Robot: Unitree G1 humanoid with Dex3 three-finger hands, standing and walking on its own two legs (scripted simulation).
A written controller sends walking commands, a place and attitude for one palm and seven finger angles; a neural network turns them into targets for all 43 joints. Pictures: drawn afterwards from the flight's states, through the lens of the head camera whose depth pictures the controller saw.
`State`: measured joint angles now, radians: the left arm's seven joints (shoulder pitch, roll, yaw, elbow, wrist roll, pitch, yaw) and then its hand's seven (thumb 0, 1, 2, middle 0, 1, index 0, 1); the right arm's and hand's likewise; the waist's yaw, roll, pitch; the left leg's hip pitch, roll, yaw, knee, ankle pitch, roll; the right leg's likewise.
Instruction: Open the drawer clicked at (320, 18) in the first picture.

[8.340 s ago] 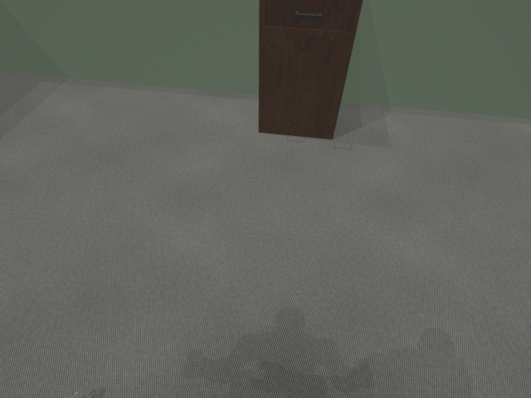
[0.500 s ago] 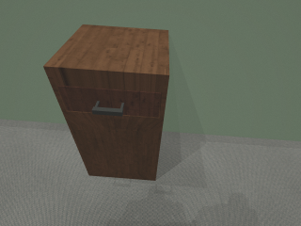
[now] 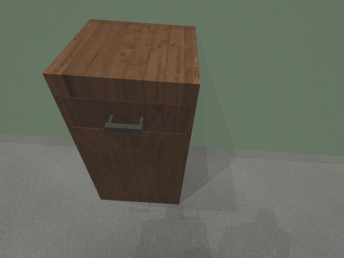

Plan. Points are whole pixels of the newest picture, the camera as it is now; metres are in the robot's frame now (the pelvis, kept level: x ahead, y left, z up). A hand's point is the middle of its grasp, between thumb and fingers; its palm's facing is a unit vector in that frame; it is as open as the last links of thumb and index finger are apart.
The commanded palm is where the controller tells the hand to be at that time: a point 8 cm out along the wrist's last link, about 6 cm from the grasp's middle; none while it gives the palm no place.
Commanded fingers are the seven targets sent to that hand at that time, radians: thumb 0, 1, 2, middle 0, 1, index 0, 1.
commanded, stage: come to a stop and stand still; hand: left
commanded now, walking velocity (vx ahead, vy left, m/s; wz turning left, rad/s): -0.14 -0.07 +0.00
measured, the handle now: (125, 123) +0.54 +0.19 -0.04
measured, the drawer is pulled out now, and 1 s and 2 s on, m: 0.00 0.00 0.00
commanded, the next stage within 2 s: look again from close up in 1.00 s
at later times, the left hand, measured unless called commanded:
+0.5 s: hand out of the picture +0.08 +0.19 -0.17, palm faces +0.03 -0.98 -0.22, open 7.3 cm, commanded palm none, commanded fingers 0.00 0.90 0.90 -0.20 -0.30 -0.20 -0.30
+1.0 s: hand out of the picture -0.03 +0.15 -0.17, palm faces +0.03 -0.99 -0.16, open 7.3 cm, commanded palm none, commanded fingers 0.00 0.90 0.90 -0.20 -0.30 -0.20 -0.30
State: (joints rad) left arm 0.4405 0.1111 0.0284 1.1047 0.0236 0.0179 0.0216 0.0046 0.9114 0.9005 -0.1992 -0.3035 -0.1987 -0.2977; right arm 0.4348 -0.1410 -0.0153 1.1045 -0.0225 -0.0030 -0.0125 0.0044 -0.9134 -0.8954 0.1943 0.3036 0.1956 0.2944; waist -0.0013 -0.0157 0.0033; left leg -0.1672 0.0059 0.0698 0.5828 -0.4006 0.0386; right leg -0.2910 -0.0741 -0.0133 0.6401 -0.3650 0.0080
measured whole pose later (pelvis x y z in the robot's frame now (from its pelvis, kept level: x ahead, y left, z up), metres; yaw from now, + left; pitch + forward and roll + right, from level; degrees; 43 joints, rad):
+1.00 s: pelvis +0.00 +0.00 +0.01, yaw -1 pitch -2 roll +0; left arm 0.35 0.12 -0.01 1.12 0.01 0.00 0.05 0.00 0.92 0.90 -0.20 -0.30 -0.20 -0.30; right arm 0.35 -0.12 0.01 1.14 -0.01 0.01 -0.02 0.00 -0.91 -0.90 0.19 0.30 0.20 0.29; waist 0.00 0.00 0.03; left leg -0.07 0.00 0.09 0.41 -0.31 0.03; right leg -0.22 -0.05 -0.07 0.40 -0.15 0.02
